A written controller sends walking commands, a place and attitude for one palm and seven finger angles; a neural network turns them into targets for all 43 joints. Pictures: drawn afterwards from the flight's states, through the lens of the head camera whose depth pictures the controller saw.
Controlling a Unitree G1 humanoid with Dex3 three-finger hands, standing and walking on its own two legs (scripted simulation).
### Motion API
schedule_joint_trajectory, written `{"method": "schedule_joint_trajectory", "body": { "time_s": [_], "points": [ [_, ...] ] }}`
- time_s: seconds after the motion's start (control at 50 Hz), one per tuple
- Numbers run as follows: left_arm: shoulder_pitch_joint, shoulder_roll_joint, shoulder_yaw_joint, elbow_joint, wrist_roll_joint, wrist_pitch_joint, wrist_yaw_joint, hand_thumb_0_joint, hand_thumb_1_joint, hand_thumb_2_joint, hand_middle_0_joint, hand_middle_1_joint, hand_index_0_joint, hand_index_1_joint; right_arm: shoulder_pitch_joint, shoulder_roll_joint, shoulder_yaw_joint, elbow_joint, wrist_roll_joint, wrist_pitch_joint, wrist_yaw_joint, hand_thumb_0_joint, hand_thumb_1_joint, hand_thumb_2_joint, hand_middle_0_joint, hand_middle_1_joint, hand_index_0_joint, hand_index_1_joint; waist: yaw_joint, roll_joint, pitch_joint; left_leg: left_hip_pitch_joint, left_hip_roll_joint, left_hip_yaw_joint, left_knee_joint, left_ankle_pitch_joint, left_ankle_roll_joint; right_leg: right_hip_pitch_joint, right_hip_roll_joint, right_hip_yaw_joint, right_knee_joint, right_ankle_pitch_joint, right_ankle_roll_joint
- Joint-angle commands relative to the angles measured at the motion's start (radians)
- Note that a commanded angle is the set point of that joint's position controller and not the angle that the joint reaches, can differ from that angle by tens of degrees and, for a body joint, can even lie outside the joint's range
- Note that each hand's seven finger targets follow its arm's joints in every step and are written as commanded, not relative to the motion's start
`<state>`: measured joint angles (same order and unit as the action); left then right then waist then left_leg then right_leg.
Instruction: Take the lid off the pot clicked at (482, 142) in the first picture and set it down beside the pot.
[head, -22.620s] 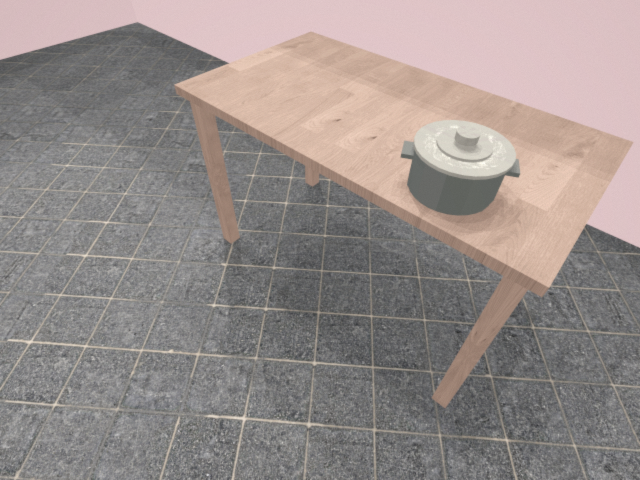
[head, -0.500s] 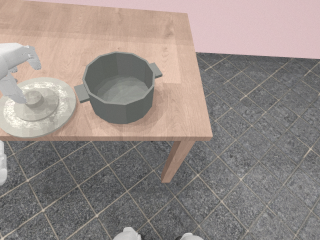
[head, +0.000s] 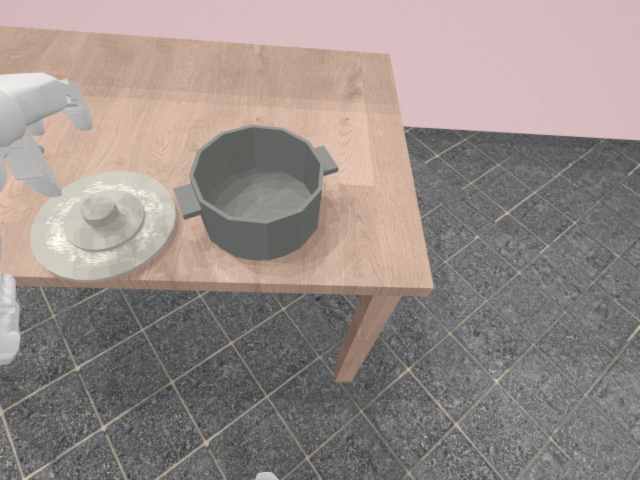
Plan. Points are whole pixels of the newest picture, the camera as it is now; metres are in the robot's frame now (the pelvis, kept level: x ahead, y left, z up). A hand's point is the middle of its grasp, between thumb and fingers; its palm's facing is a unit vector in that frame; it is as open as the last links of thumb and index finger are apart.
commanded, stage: raise the empty hand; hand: left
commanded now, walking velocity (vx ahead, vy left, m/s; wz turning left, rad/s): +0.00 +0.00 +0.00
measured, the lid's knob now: (99, 210) +0.49 +0.31 -0.01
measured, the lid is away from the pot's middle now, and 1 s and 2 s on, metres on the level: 0.24 0.24 0.24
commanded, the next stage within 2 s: draw the hand back to the body in 0.30 s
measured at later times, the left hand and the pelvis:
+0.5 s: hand (29, 136) +0.46 +0.31 +0.15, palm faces -0.40 -0.09 -0.91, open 11.0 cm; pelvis +0.00 -0.01 +0.00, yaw +1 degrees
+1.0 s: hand (58, 152) +0.43 +0.26 +0.17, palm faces +0.06 -0.70 -0.71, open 11.0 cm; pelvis +0.00 -0.02 +0.02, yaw +2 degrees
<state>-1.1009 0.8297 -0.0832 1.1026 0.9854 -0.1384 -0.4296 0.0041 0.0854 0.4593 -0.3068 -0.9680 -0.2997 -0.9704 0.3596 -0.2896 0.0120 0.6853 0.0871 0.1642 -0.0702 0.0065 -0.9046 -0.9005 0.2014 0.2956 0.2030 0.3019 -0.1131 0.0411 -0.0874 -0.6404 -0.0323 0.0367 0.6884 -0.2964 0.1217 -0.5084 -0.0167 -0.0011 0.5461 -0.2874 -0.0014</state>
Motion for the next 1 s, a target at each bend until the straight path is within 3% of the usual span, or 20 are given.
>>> {"method": "schedule_joint_trajectory", "body": {
  "time_s": [0.0, 0.1, 0.14, 0.18, 0.24, 0.28, 0.38, 0.42, 0.54, 0.56, 0.64, 0.66, 0.7, 0.76, 0.82, 0.86, 0.88, 0.9, 0.92, 0.98],
  "points": [
    [-0.524, 0.275, 0.073, -0.227, -0.016, 0.006, 0.024, 0.0, 0.08, 0.456, -0.29, -0.97, -0.29, -0.97, 0.104, -0.202, -0.062, -0.056, -0.001, -0.014, -0.016, 0.0, -0.9, -0.9, 0.2, 0.3, 0.2, 0.3, -0.008, 0.122, -0.399, 0.6, 0.056, -0.155, -0.08, 0.418, -0.081, -0.139, 0.09, -0.064, -0.059, 0.099, -0.039],
    [-0.542, 0.228, 0.025, -0.176, -0.02, 0.023, 0.009, 0.0, 0.08, 0.456, -0.29, -0.97, -0.29, -0.97, 0.1, -0.202, -0.057, -0.05, 0.006, -0.024, -0.017, 0.0, -0.9, -0.9, 0.2, 0.3, 0.2, 0.3, -0.019, 0.094, -0.339, 0.565, 0.051, -0.153, -0.098, 0.329, -0.072, -0.147, 0.088, -0.067, -0.069, 0.071, -0.039],
    [-0.566, 0.271, 0.047, -0.193, -0.017, 0.026, 0.007, 0.0, 0.08, 0.456, -0.29, -0.97, -0.29, -0.97, 0.097, -0.203, -0.053, -0.052, 0.006, -0.03, -0.017, 0.0, -0.9, -0.9, 0.2, 0.3, 0.2, 0.3, -0.012, 0.101, -0.357, 0.555, 0.044, -0.145, -0.099, 0.308, -0.064, -0.111, 0.086, -0.064, -0.074, 0.082, -0.042],
    [-0.584, 0.25, 0.032, -0.225, -0.013, 0.022, 0.001, 0.0, 0.08, 0.456, -0.29, -0.97, -0.29, -0.97, 0.096, -0.199, -0.053, -0.054, 0.003, -0.035, -0.018, 0.0, -0.9, -0.9, 0.2, 0.3, 0.2, 0.3, -0.012, 0.149, -0.387, 0.608, 0.049, -0.158, -0.09, 0.403, -0.079, -0.126, 0.088, -0.068, -0.064, 0.103, -0.043],
    [-0.55, 0.247, 0.038, -0.18, -0.019, 0.032, -0.01, 0.0, 0.08, 0.456, -0.29, -0.97, -0.29, -0.97, 0.1, -0.199, -0.056, -0.049, 0.005, -0.033, -0.014, 0.0, -0.9, -0.9, 0.2, 0.3, 0.2, 0.3, -0.011, 0.09, -0.375, 0.579, 0.046, -0.148, -0.089, 0.397, -0.069, -0.107, 0.089, -0.069, -0.071, 0.115, -0.039],
    [-0.528, 0.241, 0.044, -0.167, -0.018, 0.029, -0.016, 0.0, 0.08, 0.456, -0.29, -0.97, -0.29, -0.97, 0.097, -0.198, -0.057, -0.048, 0.001, -0.029, -0.009, 0.0, -0.9, -0.9, 0.2, 0.3, 0.2, 0.3, -0.004, 0.101, -0.358, 0.58, 0.046, -0.148, -0.078, 0.459, -0.077, -0.117, 0.092, -0.075, -0.063, 0.131, -0.041],
    [-0.534, 0.238, 0.03, -0.171, -0.016, 0.031, -0.021, 0.0, 0.08, 0.456, -0.29, -0.97, -0.29, -0.97, 0.086, -0.199, -0.056, -0.051, 0.005, -0.016, -0.005, 0.0, -0.9, -0.9, 0.2, 0.3, 0.2, 0.3, -0.011, 0.09, -0.347, 0.548, 0.041, -0.132, -0.082, 0.406, -0.067, -0.108, 0.092, -0.07, -0.066, 0.124, -0.039],
    [-0.511, 0.289, 0.073, -0.2, -0.012, 0.026, -0.017, 0.0, 0.08, 0.456, -0.29, -0.97, -0.29, -0.97, 0.084, -0.196, -0.056, -0.067, 0.005, -0.011, -0.002, 0.0, -0.9, -0.9, 0.2, 0.3, 0.2, 0.3, 0.004, 0.097, -0.367, 0.546, 0.037, -0.135, -0.087, 0.392, -0.068, -0.084, 0.093, -0.072, -0.064, 0.114, -0.043],
    [-0.44, 0.336, 0.148, -0.336, -0.03, 0.005, -0.012, 0.0, 0.08, 0.456, -0.29, -0.97, -0.29, -0.97, 0.046, -0.181, -0.063, -0.107, 0.0, 0.002, 0.002, 0.0, -0.9, -0.9, 0.2, 0.3, 0.2, 0.3, 0.026, 0.13, -0.441, 0.612, 0.04, -0.137, -0.086, 0.513, -0.072, -0.033, 0.089, -0.071, -0.07, 0.164, -0.04],
    [-0.408, 0.324, 0.149, -0.35, -0.038, -0.001, -0.014, 0.0, 0.08, 0.456, -0.29, -0.97, -0.29, -0.97, 0.033, -0.176, -0.06, -0.121, 0.0, 0.003, 0.003, 0.0, -0.9, -0.9, 0.2, 0.3, 0.2, 0.3, 0.035, 0.137, -0.44, 0.617, 0.04, -0.138, -0.086, 0.571, -0.075, -0.027, 0.089, -0.073, -0.066, 0.185, -0.045],
    [-0.32, 0.289, 0.142, -0.347, -0.054, 0.015, -0.013, 0.0, 0.08, 0.456, -0.29, -0.97, -0.29, -0.97, 0.002, -0.17, -0.061, -0.135, 0.004, 0.019, 0.017, 0.0, -0.9, -0.9, 0.2, 0.3, 0.2, 0.3, 0.032, 0.095, -0.374, 0.578, 0.033, -0.13, -0.104, 0.492, -0.061, -0.016, 0.089, -0.073, -0.085, 0.159, -0.042],
    [-0.313, 0.276, 0.134, -0.392, -0.061, 0.009, -0.015, 0.0, 0.08, 0.456, -0.29, -0.97, -0.29, -0.97, -0.009, -0.17, -0.062, -0.142, 0.003, 0.02, 0.021, 0.0, -0.9, -0.9, 0.2, 0.3, 0.2, 0.3, 0.041, 0.138, -0.384, 0.602, 0.037, -0.132, -0.108, 0.546, -0.069, -0.018, 0.085, -0.076, -0.084, 0.172, -0.046],
    [-0.28, 0.319, 0.175, -0.409, -0.061, 0.008, -0.008, 0.0, 0.08, 0.456, -0.29, -0.97, -0.29, -0.97, -0.025, -0.169, -0.06, -0.151, 0.002, 0.029, 0.023, 0.0, -0.9, -0.9, 0.2, 0.3, 0.2, 0.3, 0.041, 0.105, -0.389, 0.589, 0.031, -0.13, -0.108, 0.512, -0.061, 0.012, 0.085, -0.069, -0.087, 0.172, -0.042],
    [-0.244, 0.291, 0.17, -0.491, -0.082, 0.005, -0.01, 0.0, 0.08, 0.456, -0.29, -0.97, -0.29, -0.97, -0.059, -0.161, -0.06, -0.171, 0.003, 0.032, 0.026, 0.0, -0.9, -0.9, 0.2, 0.3, 0.2, 0.3, 0.048, 0.113, -0.379, 0.612, 0.037, -0.137, -0.125, 0.523, -0.06, 0.017, 0.079, -0.075, -0.097, 0.167, -0.045],
    [-0.198, 0.273, 0.166, -0.466, -0.094, 0.017, -0.009, 0.0, 0.08, 0.456, -0.29, -0.97, -0.29, -0.97, -0.077, -0.155, -0.056, -0.173, 0.004, 0.04, 0.027, 0.0, -0.9, -0.9, 0.2, 0.3, 0.2, 0.3, 0.044, 0.062, -0.343, 0.575, 0.026, -0.13, -0.137, 0.43, -0.05, 0.039, 0.079, -0.072, -0.11, 0.144, -0.041],
    [-0.225, 0.266, 0.158, -0.583, -0.1, 0.012, -0.006, 0.0, 0.08, 0.456, -0.29, -0.97, -0.29, -0.97, -0.106, -0.153, -0.055, -0.191, 0.004, 0.04, 0.029, 0.0, -0.9, -0.9, 0.2, 0.3, 0.2, 0.3, 0.05, 0.12, -0.368, 0.619, 0.031, -0.141, -0.147, 0.473, -0.057, 0.039, 0.072, -0.076, -0.107, 0.152, -0.048],
    [-0.266, -0.029, 0.269, -0.555, -0.683, -0.015, 0.156, 0.0, 0.08, 0.456, -0.29, -0.97, -0.29, -0.97, 0.025, -0.074, -0.041, -0.234, 0.009, -0.029, 0.012, 0.0, -0.9, -0.9, 0.2, 0.3, 0.2, 0.3, -0.003, 0.139, -0.261, 0.771, 0.11, -0.206, -0.199, 0.287, -0.115, -0.026, 0.058, -0.079, -0.122, 0.084, -0.069],
    [-0.157, -0.021, 0.25, -0.549, -0.738, -0.017, 0.237, 0.0, 0.08, 0.456, -0.29, -0.97, -0.29, -0.97, -0.026, -0.107, -0.021, -0.221, 0.003, -0.058, 0.001, 0.0, -0.9, -0.9, 0.2, 0.3, 0.2, 0.3, 0.028, 0.103, -0.241, 0.785, 0.139, -0.261, -0.249, 0.17, -0.117, -0.019, 0.05, -0.056, -0.136, 0.029, -0.066],
    [-0.112, -0.005, 0.315, -0.544, -0.823, -0.021, 0.301, 0.0, 0.08, 0.456, -0.29, -0.97, -0.29, -0.97, -0.047, -0.117, -0.02, -0.221, -0.004, -0.082, -0.013, 0.0, -0.9, -0.9, 0.2, 0.3, 0.2, 0.3, 0.04, 0.041, -0.245, 0.746, 0.129, -0.245, -0.262, 0.126, -0.099, 0.029, 0.042, -0.035, -0.153, 0.045, -0.065],
    [-0.068, 0.001, 0.375, -0.544, -0.928, -0.018, 0.406, 0.0, 0.08, 0.456, -0.29, -0.97, -0.29, -0.97, -0.072, -0.14, -0.012, -0.178, -0.018, -0.118, -0.022, 0.0, -0.9, -0.9, 0.2, 0.3, 0.2, 0.3, 0.051, -0.021, -0.225, 0.644, 0.096, -0.163, -0.274, 0.133, -0.091, 0.153, 0.035, -0.025, -0.174, 0.125, -0.057]
  ]
}}
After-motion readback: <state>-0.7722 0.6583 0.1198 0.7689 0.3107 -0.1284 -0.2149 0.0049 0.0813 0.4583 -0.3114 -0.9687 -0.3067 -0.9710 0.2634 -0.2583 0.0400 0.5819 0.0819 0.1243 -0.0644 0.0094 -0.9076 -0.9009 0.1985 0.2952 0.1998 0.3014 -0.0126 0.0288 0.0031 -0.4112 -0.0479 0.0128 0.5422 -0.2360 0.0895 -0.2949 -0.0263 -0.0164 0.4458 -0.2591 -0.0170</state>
